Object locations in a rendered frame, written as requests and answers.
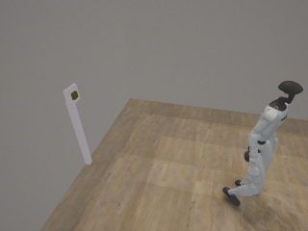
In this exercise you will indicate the robot left hand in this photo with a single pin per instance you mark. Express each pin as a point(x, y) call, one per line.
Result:
point(274, 141)

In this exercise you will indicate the robot right shin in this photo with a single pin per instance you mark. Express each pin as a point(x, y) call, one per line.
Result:
point(244, 190)

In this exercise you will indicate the button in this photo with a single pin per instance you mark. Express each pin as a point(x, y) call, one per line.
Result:
point(74, 95)

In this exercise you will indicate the right robot forearm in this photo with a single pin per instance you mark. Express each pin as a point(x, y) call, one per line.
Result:
point(253, 150)

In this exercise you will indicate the robot right hand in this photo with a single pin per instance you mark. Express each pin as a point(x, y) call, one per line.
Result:
point(253, 171)

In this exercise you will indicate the humanoid robot head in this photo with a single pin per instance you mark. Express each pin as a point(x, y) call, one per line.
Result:
point(289, 87)

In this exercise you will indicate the right robot upper arm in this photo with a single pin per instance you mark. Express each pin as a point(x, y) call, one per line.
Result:
point(267, 118)

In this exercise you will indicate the panel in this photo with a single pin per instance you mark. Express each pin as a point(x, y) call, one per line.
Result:
point(76, 121)

